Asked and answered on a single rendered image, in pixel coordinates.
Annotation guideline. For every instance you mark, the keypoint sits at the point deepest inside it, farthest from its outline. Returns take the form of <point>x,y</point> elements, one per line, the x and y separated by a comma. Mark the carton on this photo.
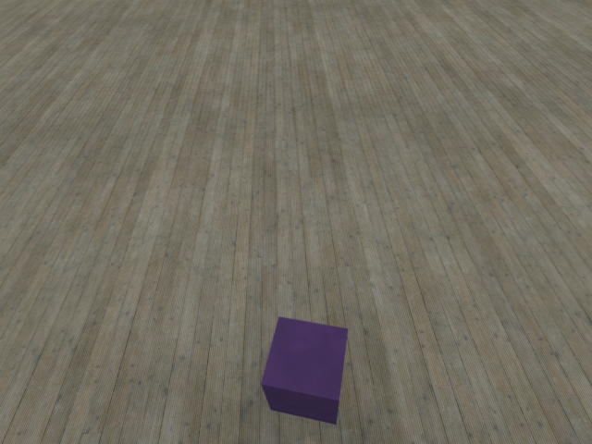
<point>304,369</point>

